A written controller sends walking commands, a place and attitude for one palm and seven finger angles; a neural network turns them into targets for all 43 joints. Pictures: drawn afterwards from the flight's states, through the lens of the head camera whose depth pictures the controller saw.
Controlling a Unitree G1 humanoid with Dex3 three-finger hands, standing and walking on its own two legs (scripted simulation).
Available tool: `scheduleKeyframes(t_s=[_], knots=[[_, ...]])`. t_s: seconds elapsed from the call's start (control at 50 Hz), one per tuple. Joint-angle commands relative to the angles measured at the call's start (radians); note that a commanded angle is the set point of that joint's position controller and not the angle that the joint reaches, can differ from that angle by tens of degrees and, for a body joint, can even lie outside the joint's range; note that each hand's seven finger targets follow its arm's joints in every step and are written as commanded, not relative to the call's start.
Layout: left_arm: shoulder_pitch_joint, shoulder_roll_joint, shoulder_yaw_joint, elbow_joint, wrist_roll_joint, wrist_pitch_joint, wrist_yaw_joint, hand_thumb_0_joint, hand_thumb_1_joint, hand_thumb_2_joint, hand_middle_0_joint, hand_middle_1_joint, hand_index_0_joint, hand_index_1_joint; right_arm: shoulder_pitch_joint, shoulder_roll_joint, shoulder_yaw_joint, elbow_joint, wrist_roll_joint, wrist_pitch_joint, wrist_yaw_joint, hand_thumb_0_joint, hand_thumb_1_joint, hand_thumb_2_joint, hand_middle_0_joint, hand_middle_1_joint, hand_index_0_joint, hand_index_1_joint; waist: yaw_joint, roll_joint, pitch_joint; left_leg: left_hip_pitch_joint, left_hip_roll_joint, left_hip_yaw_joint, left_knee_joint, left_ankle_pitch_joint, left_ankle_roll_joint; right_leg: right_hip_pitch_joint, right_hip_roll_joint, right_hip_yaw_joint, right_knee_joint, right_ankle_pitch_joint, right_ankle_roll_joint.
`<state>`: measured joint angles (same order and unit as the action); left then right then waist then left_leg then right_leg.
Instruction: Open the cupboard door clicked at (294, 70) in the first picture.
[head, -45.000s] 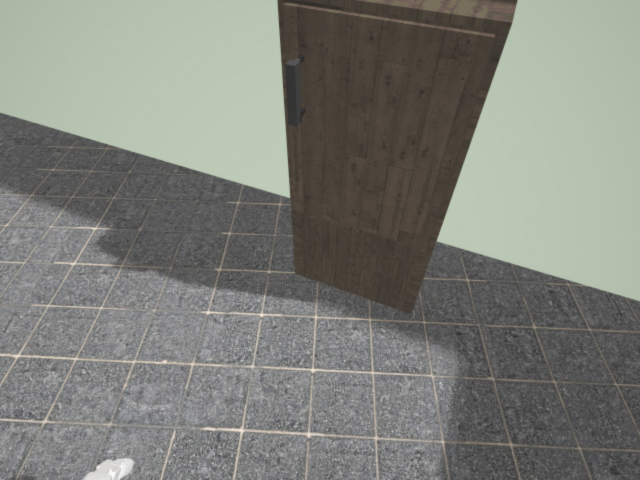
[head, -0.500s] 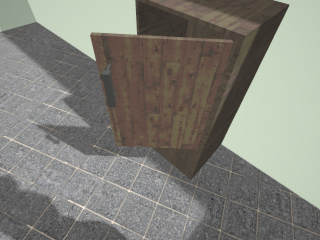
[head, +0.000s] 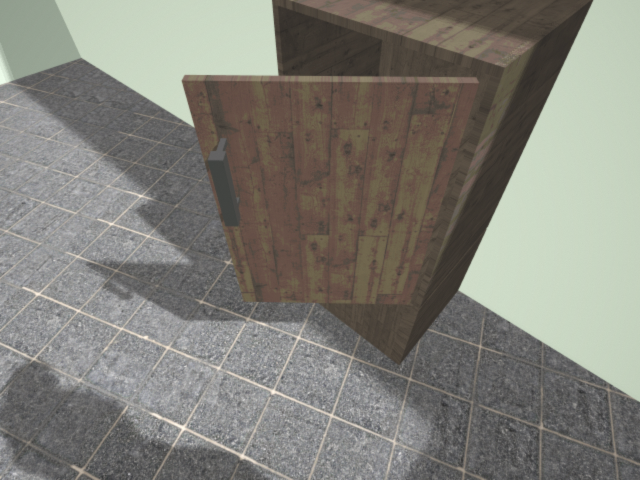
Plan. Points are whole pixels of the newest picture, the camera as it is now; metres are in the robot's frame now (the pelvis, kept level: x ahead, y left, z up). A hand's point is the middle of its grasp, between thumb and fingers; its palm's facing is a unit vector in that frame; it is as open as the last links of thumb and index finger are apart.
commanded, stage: look again from close up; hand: left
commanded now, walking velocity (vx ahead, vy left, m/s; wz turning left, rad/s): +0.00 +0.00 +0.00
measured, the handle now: (227, 183) +0.57 +0.19 +0.04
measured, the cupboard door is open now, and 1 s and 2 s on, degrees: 41 41 41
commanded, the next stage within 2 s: raise the hand with hooked fingers in 0.14 s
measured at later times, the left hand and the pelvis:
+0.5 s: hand (182, 401) +0.21 +0.18 +0.01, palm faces +0.15 -0.99 -0.07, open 7.8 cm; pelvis -0.03 -0.02 -0.03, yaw +2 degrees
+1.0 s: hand (165, 413) +0.20 +0.20 -0.02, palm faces -0.06 -1.00 -0.01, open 10.6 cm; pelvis -0.03 -0.02 -0.06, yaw +2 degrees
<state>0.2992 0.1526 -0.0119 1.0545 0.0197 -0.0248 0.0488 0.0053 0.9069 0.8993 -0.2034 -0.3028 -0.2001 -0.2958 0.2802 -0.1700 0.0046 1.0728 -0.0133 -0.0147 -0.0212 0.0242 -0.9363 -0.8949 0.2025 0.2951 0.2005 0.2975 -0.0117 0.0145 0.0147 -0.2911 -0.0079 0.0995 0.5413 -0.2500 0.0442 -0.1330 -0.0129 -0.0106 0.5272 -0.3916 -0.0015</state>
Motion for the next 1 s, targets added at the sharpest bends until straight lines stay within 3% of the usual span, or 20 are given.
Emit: scheduleKeyframes(t_s=[0.0,0.2,0.22,0.24,0.26,0.28,0.3,0.32,0.36,0.38,0.44,0.48,0.5,0.54,0.6,0.7,0.78,0.88,0.94,0.98], knots=[[0.079,0.113,0.023,-0.03,-0.003,-0.005,0.005,0.0,0.9,0.9,-0.2,-0.3,-0.2,-0.3,0.024,-0.102,-0.018,-0.043,-0.002,-0.023,-0.004,0.0,-0.9,-0.9,0.2,0.3,0.2,0.3,0.015,-0.034,0.027,0.081,0.113,-0.14,-0.1,0.233,0.011,-0.095,-0.07,0.067,-0.097,0.236,-0.041],[0.049,0.166,0.028,-0.043,-0.002,-0.003,-0.002,0.0,0.9,0.9,-0.2,-0.3,-0.2,-0.3,-0.041,-0.144,-0.025,-0.047,0.001,-0.025,-0.007,0.0,-0.9,-0.9,0.2,0.3,0.2,0.3,0.016,-0.016,-0.013,0.134,0.12,-0.128,-0.088,0.303,0.009,-0.07,-0.084,0.077,-0.116,0.331,-0.034],[0.094,0.116,0.018,-0.032,0.011,-0.015,0.035,0.0,0.9,0.9,-0.2,-0.3,-0.2,-0.3,-0.06,-0.142,-0.025,-0.107,0.007,-0.021,-0.004,0.0,-0.9,-0.9,0.2,0.3,0.2,0.3,0.012,0.041,0.054,0.125,0.136,-0.105,0.088,0.48,-0.013,-0.159,-0.108,0.13,-0.129,0.573,-0.009],[-0.616,0.417,0.237,-1.611,-0.171,-0.206,0.041,0.0,0.877,0.89,-0.202,-0.315,-0.202,-0.315,-0.015,-0.282,-0.075,-0.427,0.054,-0.162,-0.023,0.0,-0.9,-0.9,0.2,0.3,0.2,0.3,-0.075,0.21,-0.474,0.408,0.043,-0.151,-0.047,0.574,-0.022,-0.136,-0.03,-0.028,-0.013,0.599,-0.038],[-0.111,0.307,0.18,-1.359,-0.101,-0.161,0.064,0.0,0.853,0.88,-0.203,-0.33,-0.203,-0.33,-0.074,-0.182,-0.014,-0.379,0.044,-0.278,-0.061,0.0,-0.9,-0.9,0.2,0.3,0.2,0.3,0.017,0.432,-0.456,0.629,0.124,-0.207,-0.137,0.711,-0.03,-0.243,0.018,-0.053,0.147,0.262,-0.039],[-0.059,0.252,0.144,-1.299,-0.113,-0.109,0.103,0.0,0.83,0.87,-0.205,-0.345,-0.205,-0.345,-0.087,-0.169,-0.031,-0.316,0.046,-0.298,-0.072,0.0,-0.9,-0.9,0.2,0.3,0.2,0.3,0.008,0.328,-0.408,0.461,0.102,-0.191,-0.141,0.608,-0.082,-0.251,0.015,-0.055,0.185,0.103,-0.033],[0.241,-0.056,-0.034,-1.005,-0.146,-0.014,0.081,0.0,0.807,0.86,-0.207,-0.36,-0.207,-0.36,-0.047,-0.117,-0.028,-0.308,0.063,-0.287,-0.056,0.0,-0.9,-0.9,0.2,0.3,0.2,0.3,-0.035,0.194,-0.199,0.361,0.104,-0.186,-0.153,0.5,-0.055,-0.333,0.017,-0.064,0.175,0.05,-0.019],[-0.005,0.031,0.036,-1.186,-0.179,-0.05,0.063,0.0,0.783,0.85,-0.208,-0.375,-0.208,-0.375,-0.067,-0.178,-0.051,-0.392,0.056,-0.279,-0.043,0.0,-0.9,-0.9,0.2,0.3,0.2,0.3,-0.034,0.082,-0.094,0.208,0.096,-0.191,-0.126,0.326,-0.045,-0.332,0.004,-0.067,0.117,0.046,-0.014],[0.019,0.078,0.117,-1.013,-0.182,-0.149,0.006,0.0,0.737,0.83,-0.212,-0.405,-0.212,-0.405,-0.101,-0.203,-0.065,-0.434,0.039,-0.272,-0.052,0.0,-0.9,-0.9,0.2,0.3,0.2,0.3,-0.048,-0.172,0.055,-0.05,0.044,-0.16,-0.015,-0.045,-0.035,-0.407,0.017,-0.091,-0.009,0.008,-0.012],[0.123,0.072,0.138,-0.862,-0.189,-0.2,-0.037,0.0,0.713,0.82,-0.213,-0.42,-0.213,-0.42,-0.107,-0.201,-0.066,-0.46,0.043,-0.266,-0.048,0.0,-0.9,-0.9,0.2,0.3,0.2,0.3,-0.027,-0.209,0.108,-0.128,0.019,-0.134,0.048,-0.076,-0.034,-0.446,0.01,-0.078,-0.019,-0.037,-0.015],[0.273,0.094,0.236,-0.785,-0.248,-0.415,-0.223,0.0,0.643,0.79,-0.218,-0.465,-0.218,-0.465,-0.152,-0.207,-0.084,-0.512,0.017,-0.254,-0.023,0.0,-0.9,-0.9,0.2,0.3,0.2,0.3,0.059,-0.317,-0.109,-0.303,0.002,-0.103,0.238,0.038,-0.047,-0.496,0.02,-0.06,0.205,0.143,-0.017],[0.248,0.119,0.239,-0.75,-0.278,-0.519,-0.37,0.0,0.597,0.77,-0.222,-0.495,-0.222,-0.495,-0.168,-0.211,-0.094,-0.563,0.029,-0.263,-0.003,0.0,-0.9,-0.9,0.2,0.3,0.2,0.3,0.07,-0.252,-0.146,-0.402,-0.009,-0.095,0.32,-0.001,-0.056,-0.509,-0.005,0.017,0.268,0.144,-0.017],[0.21,0.151,0.259,-0.763,-0.298,-0.548,-0.431,0.0,0.573,0.76,-0.223,-0.51,-0.223,-0.51,-0.18,-0.218,-0.095,-0.595,0.035,-0.266,0.004,0.0,-0.9,-0.9,0.2,0.3,0.2,0.3,0.065,-0.149,-0.176,-0.426,-0.017,-0.086,0.355,-0.023,-0.058,-0.511,-0.017,0.047,0.281,0.117,-0.021],[0.152,0.233,0.326,-0.886,-0.32,-0.539,-0.471,0.0,0.527,0.74,-0.227,-0.54,-0.227,-0.54,-0.193,-0.214,-0.092,-0.663,0.047,-0.263,0.001,0.0,-0.9,-0.9,0.2,0.3,0.2,0.3,0.082,-0.005,-0.272,-0.43,-0.024,-0.062,0.39,-0.052,-0.043,-0.496,-0.018,0.084,0.284,0.024,-0.022],[-0.046,0.307,0.39,-1.142,-0.371,-0.533,-0.444,0.0,0.457,0.71,-0.232,-0.585,-0.232,-0.585,-0.17,-0.199,-0.084,-0.708,0.047,-0.258,-0.022,0.0,-0.9,-0.9,0.2,0.3,0.2,0.3,0.056,0.067,-0.374,-0.425,-0.009,-0.076,0.437,-0.096,-0.025,-0.497,-0.024,0.162,0.256,-0.102,0.002],[-0.225,0.285,0.321,-1.336,-0.364,-0.637,-0.377,0.0,0.34,0.66,-0.24,-0.66,-0.24,-0.66,-0.102,-0.182,-0.063,-0.63,0.036,-0.282,-0.065,0.0,-0.9,-0.9,0.2,0.3,0.2,0.3,-0.04,0.106,-0.303,-0.408,0.034,-0.118,0.498,-0.1,-0.008,-0.619,0.001,0.166,0.253,-0.135,-0.005],[-0.18,0.273,0.268,-1.107,-0.373,-0.566,-0.469,0.0,0.247,0.62,-0.247,-0.72,-0.247,-0.72,-0.088,-0.216,-0.046,-0.585,0.051,-0.295,-0.084,0.0,-0.9,-0.9,0.2,0.3,0.2,0.3,-0.071,0.006,-0.206,-0.482,0.037,-0.143,0.516,-0.114,0.0,-0.636,0.0,0.181,0.236,-0.098,0.036],[-0.059,0.372,0.41,-0.967,-0.406,-0.311,-0.553,0.0,0.13,0.57,-0.255,-0.795,-0.255,-0.795,-0.098,-0.23,-0.05,-0.629,0.068,-0.271,-0.083,0.0,-0.9,-0.9,0.2,0.3,0.2,0.3,0.035,-0.003,-0.334,-0.41,0.017,-0.144,0.427,0.008,-0.003,-0.441,-0.019,0.156,0.219,0.102,0.048],[-0.017,0.363,0.491,-1.059,-0.443,-0.286,-0.502,0.0,0.06,0.54,-0.26,-0.84,-0.26,-0.84,-0.098,-0.202,-0.054,-0.651,0.06,-0.255,-0.072,0.0,-0.9,-0.9,0.2,0.3,0.2,0.3,0.071,-0.052,-0.416,-0.346,0.016,-0.137,0.381,0.104,-0.008,-0.356,-0.02,0.112,0.248,0.325,0.068],[-0.03,0.358,0.512,-1.109,-0.443,-0.327,-0.45,0.0,0.013,0.52,-0.263,-0.87,-0.263,-0.87,-0.095,-0.19,-0.055,-0.654,0.049,-0.258,-0.061,0.0,-0.9,-0.9,0.2,0.3,0.2,0.3,0.086,-0.02,-0.405,-0.303,0.018,-0.137,0.351,0.15,-0.013,-0.375,0.012,0.05,0.283,0.36,0.037]])
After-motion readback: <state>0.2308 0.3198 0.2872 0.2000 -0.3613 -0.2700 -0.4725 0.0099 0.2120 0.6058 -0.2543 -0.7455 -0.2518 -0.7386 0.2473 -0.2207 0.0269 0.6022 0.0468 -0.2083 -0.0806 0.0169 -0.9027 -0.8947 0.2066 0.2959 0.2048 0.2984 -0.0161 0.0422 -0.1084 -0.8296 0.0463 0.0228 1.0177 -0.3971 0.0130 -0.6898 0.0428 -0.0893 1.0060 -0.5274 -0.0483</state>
